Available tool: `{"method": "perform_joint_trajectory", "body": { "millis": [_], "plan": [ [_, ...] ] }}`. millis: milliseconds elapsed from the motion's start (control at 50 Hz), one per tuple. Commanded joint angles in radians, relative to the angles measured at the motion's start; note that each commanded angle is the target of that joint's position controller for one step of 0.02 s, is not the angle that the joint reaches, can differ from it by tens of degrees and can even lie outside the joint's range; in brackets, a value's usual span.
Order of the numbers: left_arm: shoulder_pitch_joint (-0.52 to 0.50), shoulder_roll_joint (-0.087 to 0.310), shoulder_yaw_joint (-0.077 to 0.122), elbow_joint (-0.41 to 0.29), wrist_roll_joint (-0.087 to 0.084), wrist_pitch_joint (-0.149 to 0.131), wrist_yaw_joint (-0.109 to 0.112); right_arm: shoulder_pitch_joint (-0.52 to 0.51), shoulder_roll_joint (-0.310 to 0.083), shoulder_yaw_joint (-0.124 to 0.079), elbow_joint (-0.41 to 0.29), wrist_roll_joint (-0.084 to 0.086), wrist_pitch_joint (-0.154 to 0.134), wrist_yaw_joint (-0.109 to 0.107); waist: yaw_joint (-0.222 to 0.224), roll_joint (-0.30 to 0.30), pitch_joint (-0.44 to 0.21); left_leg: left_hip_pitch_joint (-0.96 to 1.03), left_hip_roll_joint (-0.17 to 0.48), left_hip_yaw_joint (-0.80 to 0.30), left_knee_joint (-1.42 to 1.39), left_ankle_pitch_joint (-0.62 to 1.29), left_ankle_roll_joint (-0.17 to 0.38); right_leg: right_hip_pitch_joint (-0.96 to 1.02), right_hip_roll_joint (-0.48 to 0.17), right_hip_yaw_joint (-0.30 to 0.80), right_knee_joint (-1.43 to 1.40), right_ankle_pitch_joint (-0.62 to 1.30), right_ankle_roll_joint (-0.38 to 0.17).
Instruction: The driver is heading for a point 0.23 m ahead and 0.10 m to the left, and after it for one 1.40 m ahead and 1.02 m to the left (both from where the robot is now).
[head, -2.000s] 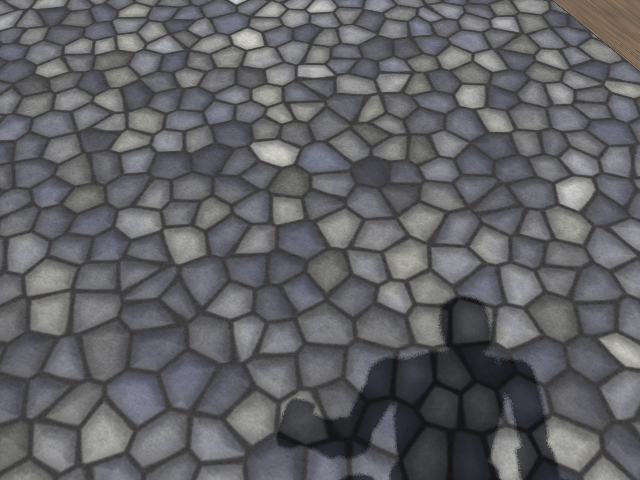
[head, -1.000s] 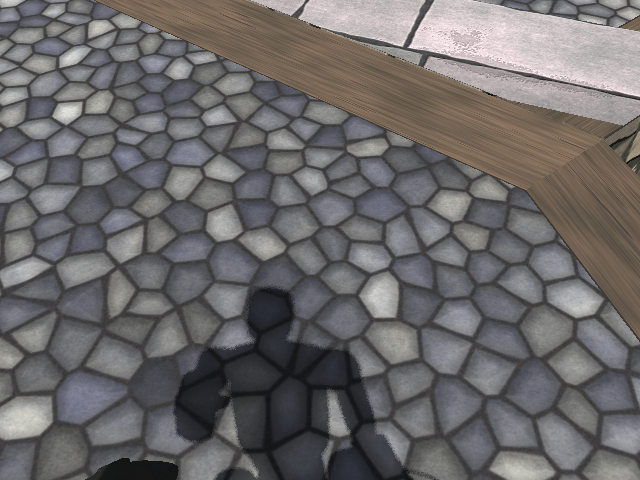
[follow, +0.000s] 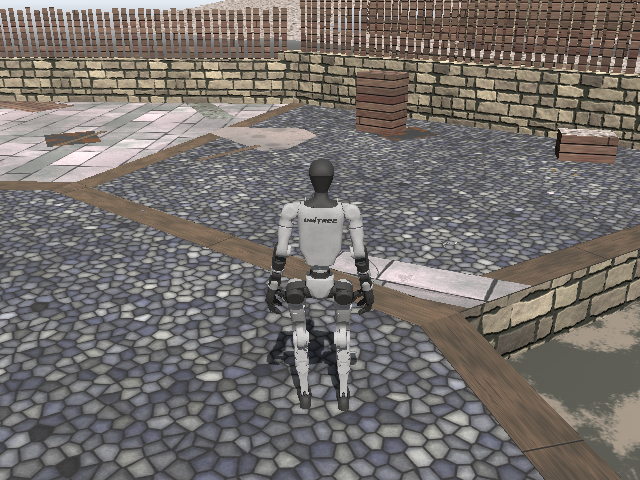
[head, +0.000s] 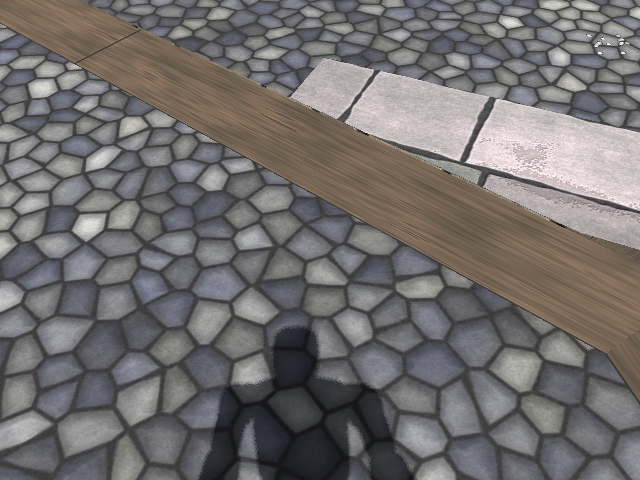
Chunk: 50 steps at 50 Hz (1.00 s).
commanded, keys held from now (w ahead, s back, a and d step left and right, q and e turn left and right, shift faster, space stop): no key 0.02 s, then q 0.98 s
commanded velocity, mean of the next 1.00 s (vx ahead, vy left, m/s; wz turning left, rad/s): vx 0.01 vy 0.00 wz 0.45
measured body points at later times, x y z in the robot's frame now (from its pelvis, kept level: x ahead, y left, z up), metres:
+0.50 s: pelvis +0.00 +0.00 +0.00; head +0.04 +0.03 +0.45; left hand +0.04 +0.28 -0.15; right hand +0.10 -0.25 -0.13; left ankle +0.02 +0.07 -0.74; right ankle +0.01 -0.13 -0.67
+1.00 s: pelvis +0.00 -0.05 +0.01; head +0.04 -0.06 +0.45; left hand -0.04 +0.25 -0.09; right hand +0.22 -0.25 -0.14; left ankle -0.08 +0.05 -0.66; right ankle +0.04 -0.13 -0.74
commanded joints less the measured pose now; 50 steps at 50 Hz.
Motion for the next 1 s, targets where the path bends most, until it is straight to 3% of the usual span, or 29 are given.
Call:
{"method": "perform_joint_trajectory", "body": {
  "millis": [20, 80, 140, 180, 240, 280, 300, 320, 340, 360, 380, 400, 420, 440, 480, 500, 580, 660, 740, 780, 800, 820, 840, 860, 880, 900, 940, 1000],
  "plan": [
    [0.028, 0.083, 0.006, 0.001, -0.016, -0.024, -0.001, 0.085, -0.077, -0.016, 0.005, 0.005, 0.005, -0.007, -0.022, -0.088, 0.050, 0.061, 0.109, -0.134, -0.115, -0.014, -0.016, -0.063, -0.109, 0.139, -0.189, 0.000, -0.054],
    [0.022, 0.111, 0.018, 0.004, -0.017, -0.027, 0.015, 0.037, -0.105, -0.026, -0.008, 0.001, 0.008, -0.005, -0.009, -0.069, 0.037, 0.024, 0.121, -0.164, -0.082, 0.048, 0.000, 0.012, -0.077, 0.082, -0.165, 0.053, -0.042],
    [0.039, 0.140, 0.040, -0.009, -0.015, -0.020, 0.030, 0.000, -0.100, -0.032, -0.036, 0.005, 0.010, -0.005, 0.005, -0.042, 0.017, -0.067, 0.094, -0.159, -0.005, 0.041, 0.007, 0.061, -0.099, 0.074, -0.131, 0.061, -0.071],
    [0.061, 0.166, 0.060, -0.013, -0.011, -0.009, 0.037, 0.000, -0.088, -0.035, -0.050, 0.002, 0.017, -0.007, 0.011, -0.063, 0.015, -0.120, 0.061, -0.137, 0.082, 0.009, 0.006, 0.061, -0.144, 0.092, -0.132, 0.054, -0.105],
    [0.042, 0.187, 0.083, -0.035, -0.005, 0.006, 0.046, 0.031, -0.072, -0.043, -0.064, -0.015, 0.030, -0.009, 0.003, -0.121, -0.001, -0.158, 0.033, -0.093, 0.275, -0.133, 0.006, 0.028, -0.261, 0.131, -0.124, 0.125, -0.182],
    [-0.008, 0.181, 0.086, -0.065, -0.003, 0.007, 0.047, 0.052, -0.070, -0.051, -0.070, -0.020, 0.037, -0.010, -0.011, -0.111, -0.002, -0.150, 0.048, -0.079, 0.358, -0.244, 0.020, -0.023, -0.315, 0.127, -0.084, 0.240, -0.218],
    [-0.036, 0.182, 0.087, -0.075, 0.000, 0.007, 0.045, 0.064, -0.060, -0.052, -0.071, -0.019, 0.038, -0.009, -0.025, -0.096, 0.000, -0.126, 0.055, -0.073, 0.311, -0.249, 0.026, -0.040, -0.306, 0.098, -0.051, 0.272, -0.201],
    [-0.054, 0.188, 0.090, -0.081, 0.003, 0.009, 0.042, 0.076, -0.056, -0.053, -0.072, -0.017, 0.035, -0.007, -0.035, -0.076, 0.000, -0.080, 0.053, -0.079, 0.220, -0.171, 0.033, -0.059, -0.272, 0.056, -0.001, 0.256, -0.160],
    [-0.041, 0.186, 0.094, -0.080, 0.004, 0.013, 0.037, 0.076, -0.087, -0.061, -0.079, -0.021, 0.028, -0.007, -0.032, -0.006, 0.007, -0.044, 0.076, -0.162, 0.091, -0.035, 0.047, -0.089, -0.208, -0.007, 0.103, 0.143, -0.100],
    [-0.029, 0.146, 0.089, -0.118, -0.009, 0.021, 0.031, 0.084, -0.220, -0.095, -0.096, -0.022, 0.021, -0.010, -0.014, 0.248, 0.013, -0.015, 0.275, -0.510, -0.066, 0.224, 0.129, -0.224, -0.020, -0.145, 0.341, -0.103, -0.014],
    [-0.090, 0.126, 0.080, -0.152, -0.009, 0.033, 0.033, 0.151, -0.254, -0.103, -0.087, -0.023, 0.022, -0.003, -0.061, 0.295, -0.005, 0.043, 0.395, -0.711, -0.153, 0.416, 0.231, -0.336, 0.087, -0.063, 0.547, -0.441, -0.003],
    [-0.065, 0.113, 0.074, -0.146, -0.004, 0.040, 0.027, 0.143, -0.245, -0.104, -0.088, -0.016, 0.024, -0.006, -0.025, 0.149, -0.024, 0.050, 0.372, -0.634, -0.127, 0.397, 0.251, -0.331, 0.046, 0.021, 0.645, -0.402, -0.009],
    [-0.067, 0.110, 0.072, -0.143, -0.013, 0.037, 0.019, 0.082, -0.226, -0.104, -0.107, -0.012, 0.031, -0.014, -0.006, 0.067, -0.012, 0.026, 0.318, -0.547, -0.110, 0.335, 0.228, -0.332, 0.027, 0.036, 0.657, -0.322, -0.010],
    [-0.077, 0.120, 0.074, -0.149, -0.015, 0.027, 0.015, 0.028, -0.211, -0.103, -0.128, -0.010, 0.039, -0.020, 0.010, 0.053, -0.005, 0.024, 0.269, -0.497, -0.111, 0.276, 0.191, -0.339, 0.012, 0.045, 0.624, -0.254, -0.012],
    [-0.068, 0.144, 0.078, -0.149, 0.000, 0.018, 0.008, -0.014, -0.173, -0.096, -0.152, -0.005, 0.044, -0.019, 0.013, 0.086, -0.046, 0.057, 0.215, -0.442, -0.104, 0.315, 0.167, -0.312, 0.018, 0.034, 0.589, -0.189, 0.001],
    [-0.066, 0.143, 0.077, -0.155, -0.002, 0.019, 0.006, 0.006, -0.171, -0.097, -0.150, -0.003, 0.043, -0.016, 0.008, 0.084, -0.063, 0.083, 0.211, -0.440, -0.098, 0.339, 0.169, -0.311, 0.023, 0.034, 0.568, -0.183, 0.008],
    [-0.103, 0.131, 0.068, -0.194, -0.014, 0.024, 0.012, 0.053, -0.205, -0.111, -0.145, -0.003, 0.044, -0.014, -0.022, 0.101, -0.072, 0.130, 0.214, -0.486, -0.101, 0.277, 0.179, -0.309, 0.037, 0.043, 0.439, -0.192, 0.027],
    [-0.119, 0.141, 0.065, -0.227, -0.018, 0.023, 0.013, 0.016, -0.224, -0.120, -0.165, -0.009, 0.054, -0.005, -0.028, 0.128, -0.069, 0.072, 0.200, -0.542, -0.117, 0.175, 0.171, -0.230, 0.059, 0.047, 0.333, -0.193, 0.023],
    [-0.068, 0.149, 0.063, -0.244, -0.025, 0.011, 0.016, -0.050, -0.237, -0.128, -0.186, -0.009, 0.063, 0.009, -0.005, 0.141, -0.074, 0.010, 0.176, -0.602, -0.112, 0.160, 0.134, -0.093, 0.089, 0.049, 0.174, -0.192, 0.000],
    [0.020, 0.145, 0.062, -0.231, -0.027, 0.001, 0.022, -0.106, -0.235, -0.129, -0.200, 0.001, 0.071, 0.014, 0.048, 0.129, -0.069, -0.071, 0.128, -0.597, -0.088, 0.070, 0.074, 0.063, 0.099, 0.035, -0.051, -0.084, -0.019],
    [0.046, 0.186, 0.072, -0.229, -0.019, -0.005, 0.029, -0.105, -0.208, -0.122, -0.210, 0.008, 0.071, 0.012, 0.052, 0.069, -0.058, -0.158, 0.068, -0.556, -0.037, -0.086, 0.016, 0.156, 0.026, 0.102, -0.194, -0.073, -0.040],
    [0.027, 0.273, 0.087, -0.251, -0.004, -0.004, 0.038, -0.029, -0.133, -0.106, -0.212, 0.011, 0.068, 0.009, 0.002, -0.149, -0.076, -0.264, -0.056, -0.385, 0.196, -0.303, -0.040, 0.231, -0.231, 0.360, -0.300, -0.187, -0.095],
    [-0.075, 0.324, 0.094, -0.291, 0.012, 0.001, 0.032, -0.044, -0.182, -0.120, -0.209, 0.000, 0.066, -0.002, -0.001, -0.223, -0.016, -0.358, -0.132, -0.221, 0.405, -0.384, -0.060, 0.082, -0.371, 0.507, -0.329, -0.104, -0.208],
    [-0.100, 0.255, 0.081, -0.306, 0.012, 0.000, 0.026, -0.053, -0.231, -0.129, -0.198, -0.020, 0.064, -0.001, -0.016, -0.104, -0.001, -0.307, -0.058, -0.243, 0.558, -0.339, -0.065, 0.016, -0.348, 0.436, -0.301, -0.006, -0.232],
    [-0.144, 0.204, 0.066, -0.317, 0.002, -0.002, 0.021, -0.030, -0.222, -0.132, -0.180, -0.022, 0.066, 0.008, -0.046, -0.070, 0.008, -0.282, -0.054, -0.236, 0.634, -0.280, -0.065, -0.018, -0.279, 0.326, -0.273, 0.065, -0.210],
    [-0.170, 0.188, 0.060, -0.330, 0.002, -0.002, 0.017, -0.003, -0.211, -0.131, -0.168, -0.021, 0.073, 0.017, -0.062, -0.082, 0.007, -0.283, -0.050, -0.220, 0.696, -0.239, -0.074, -0.008, -0.223, 0.232, -0.253, 0.122, -0.186],
    [-0.148, 0.186, 0.059, -0.340, 0.002, -0.004, 0.017, 0.008, -0.208, -0.127, -0.161, -0.018, 0.086, 0.039, -0.045, -0.132, -0.003, -0.314, -0.035, -0.182, 0.762, -0.209, -0.099, 0.048, -0.181, 0.136, -0.219, 0.232, -0.185],
    [-0.041, 0.209, 0.068, -0.318, 0.004, -0.005, 0.015, -0.068, -0.194, -0.114, -0.191, -0.010, 0.095, 0.051, 0.015, -0.128, -0.003, -0.371, -0.008, -0.153, 0.674, -0.217, -0.133, 0.176, -0.204, 0.111, -0.187, 0.328, -0.209]
  ]
}}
